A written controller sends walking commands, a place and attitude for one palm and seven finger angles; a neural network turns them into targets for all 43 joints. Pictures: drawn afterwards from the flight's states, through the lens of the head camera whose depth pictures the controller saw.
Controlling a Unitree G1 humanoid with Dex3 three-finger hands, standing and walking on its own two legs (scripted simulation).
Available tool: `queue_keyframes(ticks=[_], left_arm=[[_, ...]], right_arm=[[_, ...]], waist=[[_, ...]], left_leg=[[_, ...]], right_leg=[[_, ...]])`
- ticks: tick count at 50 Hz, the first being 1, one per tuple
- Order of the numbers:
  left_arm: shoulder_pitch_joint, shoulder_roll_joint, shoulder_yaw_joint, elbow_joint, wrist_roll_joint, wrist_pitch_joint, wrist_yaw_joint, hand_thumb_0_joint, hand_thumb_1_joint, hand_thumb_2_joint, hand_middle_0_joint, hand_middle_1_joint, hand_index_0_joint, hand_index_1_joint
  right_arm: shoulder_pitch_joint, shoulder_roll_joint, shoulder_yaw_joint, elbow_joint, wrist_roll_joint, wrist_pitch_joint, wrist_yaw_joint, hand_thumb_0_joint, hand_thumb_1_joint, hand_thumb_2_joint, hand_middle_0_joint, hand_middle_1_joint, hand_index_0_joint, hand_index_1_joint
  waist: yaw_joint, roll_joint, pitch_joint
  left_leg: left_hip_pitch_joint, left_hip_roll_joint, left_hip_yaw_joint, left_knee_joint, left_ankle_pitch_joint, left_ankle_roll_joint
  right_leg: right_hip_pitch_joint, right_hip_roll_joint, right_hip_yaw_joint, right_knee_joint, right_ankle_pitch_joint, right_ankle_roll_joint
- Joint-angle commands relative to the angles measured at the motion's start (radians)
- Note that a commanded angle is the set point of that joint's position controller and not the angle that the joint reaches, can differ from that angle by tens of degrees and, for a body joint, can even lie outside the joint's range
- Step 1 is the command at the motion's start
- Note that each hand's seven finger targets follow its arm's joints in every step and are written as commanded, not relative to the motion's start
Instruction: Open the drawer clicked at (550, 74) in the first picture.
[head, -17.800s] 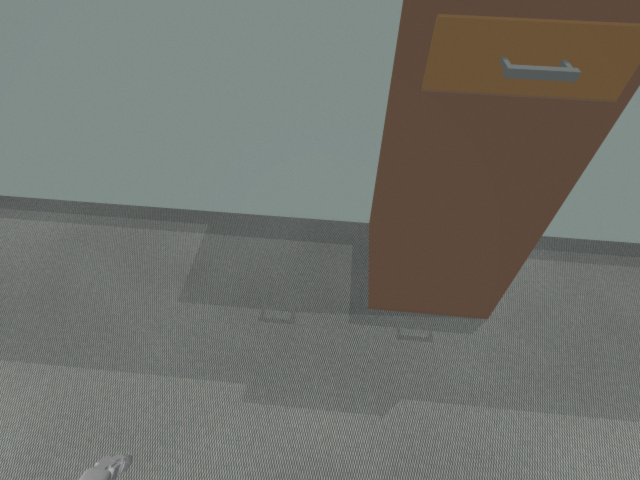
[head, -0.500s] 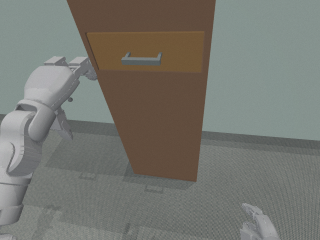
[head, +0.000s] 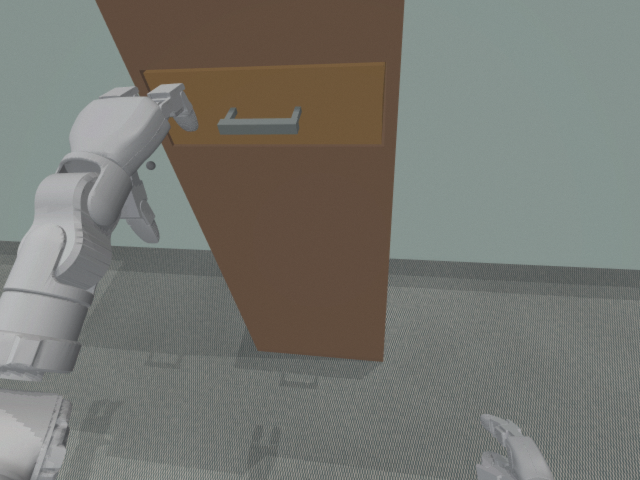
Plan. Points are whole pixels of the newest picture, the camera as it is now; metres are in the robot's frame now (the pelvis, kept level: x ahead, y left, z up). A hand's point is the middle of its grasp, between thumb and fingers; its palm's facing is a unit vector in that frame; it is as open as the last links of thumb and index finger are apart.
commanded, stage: move the hooked fingers above the handle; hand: left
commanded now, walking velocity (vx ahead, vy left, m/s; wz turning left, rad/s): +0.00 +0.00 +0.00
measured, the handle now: (261, 119) +0.61 +0.16 +0.15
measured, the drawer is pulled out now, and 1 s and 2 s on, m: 0.00 0.00 0.00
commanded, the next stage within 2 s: none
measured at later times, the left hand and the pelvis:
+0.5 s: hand (182, 137) +0.47 +0.23 +0.21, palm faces +0.06 +0.01 -1.00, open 13.8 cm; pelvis +0.03 +0.01 +0.00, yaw +0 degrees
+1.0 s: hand (210, 115) +0.53 +0.21 +0.21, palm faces -0.03 +0.03 -1.00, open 13.8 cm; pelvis +0.05 +0.00 +0.00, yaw +0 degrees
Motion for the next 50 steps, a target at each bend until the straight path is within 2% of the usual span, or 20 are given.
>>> queue_keyframes(ticks=[1, 3, 5, 8, 12, 15, 21, 25, 29, 32, 34, 35, 37, 39, 42, 44, 45, 46, 48, 50], left_arm=[[-0.335, 0.184, 0.064, -0.18, 0.029, 0.045, -0.001, 0.0, -0.5, 0.3, -0.3, -1.2, -0.3, -1.2], [-0.357, 0.197, 0.061, -0.233, 0.038, 0.03, -0.015, 0.0, -0.5, 0.3, -0.3, -1.2, -0.3, -1.2], [-0.416, 0.17, 0.032, -0.267, 0.022, 0.006, -0.022, 0.0, -0.5, 0.3, -0.3, -1.2, -0.3, -1.2], [-0.503, 0.235, 0.087, -0.193, 0.014, -0.031, 0.001, 0.0, -0.5, 0.3, -0.3, -1.2, -0.3, -1.2], [-0.644, 0.257, 0.109, -0.178, 0.016, -0.069, 0.077, 0.0, -0.5, 0.3, -0.3, -1.2, -0.3, -1.2], [-0.622, 0.286, 0.153, -0.042, 0.024, -0.042, 0.122, 0.0, -0.5, 0.3, -0.3, -1.2, -0.3, -1.2], [-0.609, 0.129, -0.034, 0.179, 0.073, 0.097, 0.067, 0.0, -0.5, 0.3, -0.3, -1.2, -0.3, -1.2], [-0.71, -0.004, -0.177, 0.051, 0.087, 0.092, -0.01, 0.0, -0.5, 0.3, -0.3, -1.2, -0.3, -1.2], [-0.81, 0.07, -0.114, -0.023, 0.053, 0.006, -0.025, 0.0, -0.5, 0.3, -0.3, -1.2, -0.3, -1.2], [-0.838, 0.156, -0.007, 0.01, 0.035, -0.047, 0.038, 0.0, -0.5, 0.3, -0.3, -1.2, -0.3, -1.2], [-0.87, 0.164, 0.025, 0.108, 0.037, -0.051, 0.097, 0.0, -0.5, 0.3, -0.3, -1.2, -0.3, -1.2], [-0.873, 0.231, 0.095, 0.16, 0.042, -0.049, 0.133, 0.0, -0.5, 0.3, -0.3, -1.2, -0.3, -1.2], [-0.884, 0.226, 0.095, 0.239, 0.07, -0.023, 0.195, 0.0, -0.5, 0.3, -0.3, -1.2, -0.3, -1.2], [-0.902, 0.198, 0.058, 0.328, 0.1, 0.03, 0.228, 0.0, -0.5, 0.3, -0.3, -1.2, -0.3, -1.2], [-0.891, 0.23, 0.052, 0.432, 0.148, 0.113, 0.213, 0.0, -0.5, 0.3, -0.3, -1.2, -0.3, -1.2], [-0.883, 0.143, -0.04, 0.446, 0.159, 0.158, 0.156, 0.0, -0.5, 0.3, -0.3, -1.2, -0.3, -1.2], [-0.872, 0.034, -0.125, 0.458, 0.146, 0.177, 0.113, 0.0, -0.5, 0.3, -0.3, -1.2, -0.3, -1.2], [-0.86, 0.01, -0.152, 0.46, 0.13, 0.184, 0.075, 0.0, -0.5, 0.3, -0.3, -1.2, -0.3, -1.2], [-0.888, -0.045, -0.214, 0.388, 0.109, 0.157, -0.003, 0.0, -0.5, 0.3, -0.3, -1.2, -0.3, -1.2], [-0.98, -0.096, -0.267, 0.255, 0.07, 0.083, -0.062, 0.0, -0.5, 0.3, -0.3, -1.2, -0.3, -1.2]], right_arm=[[-0.15, -0.113, -0.047, -0.185, 0.005, -0.033, 0.011, 0.0, -0.9, -0.9, 0.2, 0.3, 0.2, 0.3], [-0.143, -0.112, -0.05, -0.194, 0.003, -0.033, 0.008, 0.0, -0.9, -0.9, 0.2, 0.3, 0.2, 0.3], [-0.134, -0.106, -0.051, -0.195, 0.003, -0.037, 0.002, 0.0, -0.9, -0.9, 0.2, 0.3, 0.2, 0.3], [-0.091, -0.11, -0.051, -0.154, 0.005, -0.043, -0.018, 0.0, -0.9, -0.9, 0.2, 0.3, 0.2, 0.3], [-0.062, -0.1, -0.051, -0.128, -0.003, -0.061, -0.022, 0.0, -0.9, -0.9, 0.2, 0.3, 0.2, 0.3], [-0.05, -0.104, -0.051, -0.105, -0.007, -0.051, -0.019, 0.0, -0.9, -0.9, 0.2, 0.3, 0.2, 0.3], [-0.055, -0.119, -0.048, -0.11, 0.014, -0.009, -0.005, 0.0, -0.9, -0.9, 0.2, 0.3, 0.2, 0.3], [-0.051, -0.111, -0.06, -0.155, 0.021, -0.003, -0.004, 0.0, -0.9, -0.9, 0.2, 0.3, 0.2, 0.3], [-0.009, -0.106, -0.063, -0.141, 0.014, -0.016, -0.019, 0.0, -0.9, -0.9, 0.2, 0.3, 0.2, 0.3], [0.021, -0.098, -0.062, -0.12, 0.004, -0.025, -0.022, 0.0, -0.9, -0.9, 0.2, 0.3, 0.2, 0.3], [0.04, -0.095, -0.055, -0.091, -0.001, -0.023, -0.024, 0.0, -0.9, -0.9, 0.2, 0.3, 0.2, 0.3], [0.045, -0.102, -0.054, -0.077, -0.006, -0.022, -0.025, 0.0, -0.9, -0.9, 0.2, 0.3, 0.2, 0.3], [0.036, -0.085, -0.045, -0.068, -0.007, -0.019, -0.024, 0.0, -0.9, -0.9, 0.2, 0.3, 0.2, 0.3], [0.034, -0.088, -0.044, -0.051, -0.007, -0.009, -0.02, 0.0, -0.9, -0.9, 0.2, 0.3, 0.2, 0.3], [0.035, -0.106, -0.052, -0.051, -0.011, 0.007, -0.013, 0.0, -0.9, -0.9, 0.2, 0.3, 0.2, 0.3], [0.031, -0.117, -0.061, -0.065, -0.002, 0.024, -0.011, 0.0, -0.9, -0.9, 0.2, 0.3, 0.2, 0.3], [0.033, -0.115, -0.07, -0.081, 0.007, 0.029, -0.009, 0.0, -0.9, -0.9, 0.2, 0.3, 0.2, 0.3], [0.043, -0.127, -0.076, -0.079, 0.013, 0.033, -0.012, 0.0, -0.9, -0.9, 0.2, 0.3, 0.2, 0.3], [0.051, -0.134, -0.083, -0.093, 0.018, 0.036, -0.018, 0.0, -0.9, -0.9, 0.2, 0.3, 0.2, 0.3], [0.05, -0.128, -0.086, -0.106, 0.018, 0.014, -0.029, 0.0, -0.9, -0.9, 0.2, 0.3, 0.2, 0.3]], waist=[[0.012, -0.121, -0.327], [0.006, -0.107, -0.369], [-0.015, -0.117, -0.353], [-0.03, -0.112, -0.315], [-0.02, -0.04, -0.395], [-0.005, -0.056, -0.407], [-0.036, -0.129, -0.337], [-0.079, -0.135, -0.412], [-0.085, -0.095, -0.46], [-0.056, -0.081, -0.465], [-0.052, -0.107, -0.427], [-0.036, -0.126, -0.429], [-0.019, -0.12, -0.439], [-0.024, -0.124, -0.457], [-0.02, -0.127, -0.546], [-0.054, -0.15, -0.552], [-0.082, -0.178, -0.526], [-0.107, -0.206, -0.472], [-0.141, -0.211, -0.436], [-0.168, -0.189, -0.457]], left_leg=[[0.059, 0.002, -0.03, -0.028, 0.181, -0.001], [0.082, -0.005, -0.037, -0.016, 0.206, 0.006], [0.097, -0.005, -0.045, -0.015, 0.182, 0.009], [0.092, -0.003, -0.049, -0.025, 0.156, 0.009], [0.127, -0.006, -0.059, -0.011, 0.228, -0.002], [0.095, -0.001, -0.049, -0.009, 0.262, -0.012], [0.044, 0.009, -0.032, -0.016, 0.258, -0.013], [0.14, 0.001, -0.054, 0.01, 0.299, 0.007], [0.21, -0.002, -0.071, 0.03, 0.36, 0.01], [0.194, 0.001, -0.076, 0.037, 0.429, -0.005], [0.146, 0.004, -0.066, 0.031, 0.421, -0.015], [0.104, 0.003, -0.056, 0.025, 0.414, -0.017], [0.059, 0.003, -0.041, 0.019, 0.408, -0.017], [0.04, 0.008, -0.024, 0.017, 0.41, -0.021], [0.037, 0.014, -0.007, 0.03, 0.455, -0.014], [0.046, 0.016, -0.004, 0.038, 0.457, -0.001], [0.06, 0.012, -0.007, 0.048, 0.457, 0.007], [0.066, 0.015, -0.009, 0.049, 0.406, 0.016], [0.094, 0.002, -0.025, 0.054, 0.373, 0.027], [0.142, -0.012, -0.037, 0.072, 0.385, 0.04]], right_leg=[[0.147, -0.003, 0.05, -0.042, 0.167, -0.02], [0.158, -0.002, 0.055, -0.029, 0.2, -0.021], [0.126, 0.002, 0.052, -0.042, 0.171, -0.019], [0.09, 0.007, 0.045, -0.059, 0.135, -0.017], [0.093, 0.014, 0.039, -0.043, 0.16, -0.029], [0.121, 0.015, 0.036, -0.033, 0.191, -0.032], [0.082, 0.008, 0.026, -0.031, 0.224, -0.027], [0.049, 0.014, 0.033, -0.022, 0.243, -0.026], [0.032, 0.016, 0.04, -0.008, 0.272, -0.026], [0.041, 0.024, 0.031, 0.003, 0.287, -0.033], [0.032, 0.03, 0.019, 0.006, 0.283, -0.034], [0.07, 0.029, 0.018, 0.005, 0.293, -0.036], [0.105, 0.027, 0.022, 0.019, 0.316, -0.036], [0.116, 0.024, 0.025, 0.024, 0.34, -0.033], [0.172, 0.015, 0.042, 0.042, 0.421, -0.028], [0.158, 0.009, 0.046, 0.043, 0.454, -0.02], [0.133, 0.009, 0.044, 0.033, 0.457, -0.017], [0.093, 0.01, 0.043, 0.017, 0.441, -0.009], [0.052, 0.013, 0.045, 0.006, 0.431, -0.003], [0.034, 0.013, 0.053, 0.006, 0.432, -0.003]])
